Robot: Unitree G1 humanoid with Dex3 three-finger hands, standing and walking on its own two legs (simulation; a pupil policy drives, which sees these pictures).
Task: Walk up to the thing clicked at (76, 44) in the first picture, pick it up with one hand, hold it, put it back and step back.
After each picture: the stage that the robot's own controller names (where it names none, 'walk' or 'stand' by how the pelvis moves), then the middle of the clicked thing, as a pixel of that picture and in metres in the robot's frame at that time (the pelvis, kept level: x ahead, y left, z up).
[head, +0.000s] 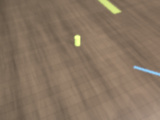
stand; (77, 40) +1.48 +0.05 -0.72
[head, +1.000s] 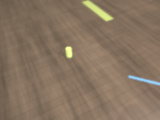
walk; (68, 52) +1.36 +0.23 -0.71
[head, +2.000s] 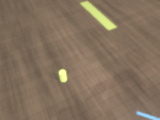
walk; (63, 75) +0.90 +0.23 -0.71
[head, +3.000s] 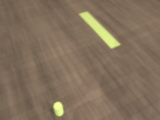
walk; (58, 109) +0.56 +0.20 -0.69
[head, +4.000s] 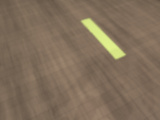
stand; out of the picture +0.39 +0.18 -0.70
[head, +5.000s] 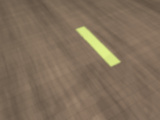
stand; out of the picture +0.37 +0.20 -0.72
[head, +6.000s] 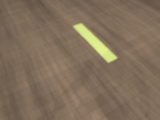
stand; out of the picture +0.38 +0.21 -0.73
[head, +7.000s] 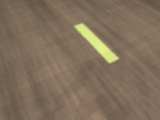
stand; out of the picture +0.37 +0.20 -0.73
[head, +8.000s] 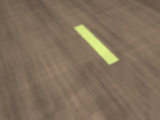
stand; out of the picture +0.37 +0.20 -0.73
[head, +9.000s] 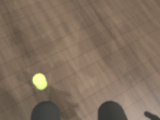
go down; (40, 81) +0.43 +0.20 -0.46
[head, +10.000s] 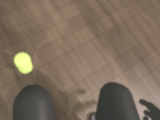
go down; (24, 63) +0.45 +0.24 -0.32
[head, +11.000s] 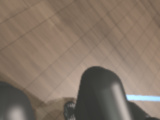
close in; out of the picture +0.43 +0.28 -0.23
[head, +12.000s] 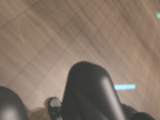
close; out of the picture +0.43 +0.29 -0.22
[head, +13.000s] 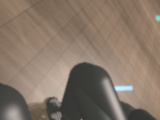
lift; out of the picture +0.40 +0.27 -0.23
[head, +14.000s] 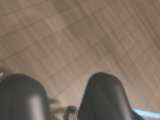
lift; out of the picture +0.35 +0.27 -0.16
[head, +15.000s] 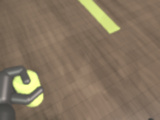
lift; (29, 89) +0.33 +0.18 +0.02
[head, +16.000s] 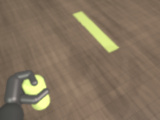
hold; (37, 93) +0.33 +0.16 +0.00
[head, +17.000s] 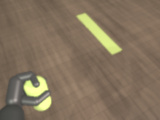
hold; (38, 94) +0.32 +0.16 +0.00
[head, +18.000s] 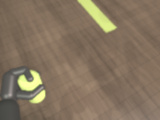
crouch; (32, 87) +0.35 +0.17 -0.05
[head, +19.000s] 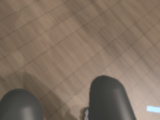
lower; out of the picture +0.48 +0.26 -0.09
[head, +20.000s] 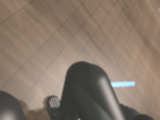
lower; out of the picture +0.42 +0.30 -0.23
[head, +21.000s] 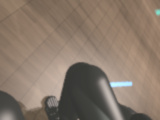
lower; out of the picture +0.43 +0.30 -0.23
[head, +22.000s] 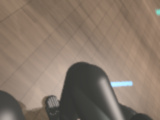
lower; out of the picture +0.43 +0.30 -0.23
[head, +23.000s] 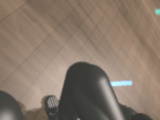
lower; out of the picture +0.43 +0.31 -0.23
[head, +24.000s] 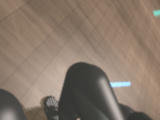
open; out of the picture +0.42 +0.29 -0.23
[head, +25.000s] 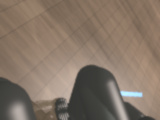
stand; out of the picture +0.42 +0.28 -0.24
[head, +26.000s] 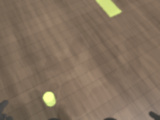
stand; (49, 99) +0.42 +0.19 -0.55
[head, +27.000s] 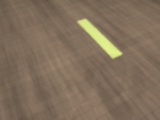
stand; out of the picture +0.40 +0.17 -0.67
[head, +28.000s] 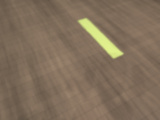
stand; out of the picture +0.39 +0.17 -0.67
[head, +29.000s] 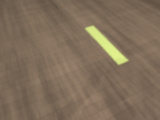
stand; out of the picture +0.42 +0.16 -0.72
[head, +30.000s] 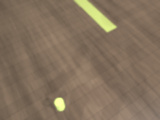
walk; (59, 104) +0.48 +0.18 -0.69
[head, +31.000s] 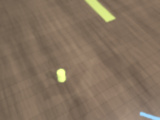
walk; (61, 75) +0.76 +0.16 -0.69
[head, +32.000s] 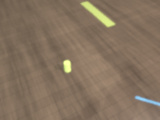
stand; (67, 66) +1.06 +0.19 -0.70
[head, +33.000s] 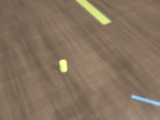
stand; (63, 66) +1.03 +0.18 -0.72
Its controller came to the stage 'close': yes
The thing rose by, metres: 0.71
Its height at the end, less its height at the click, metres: +0.00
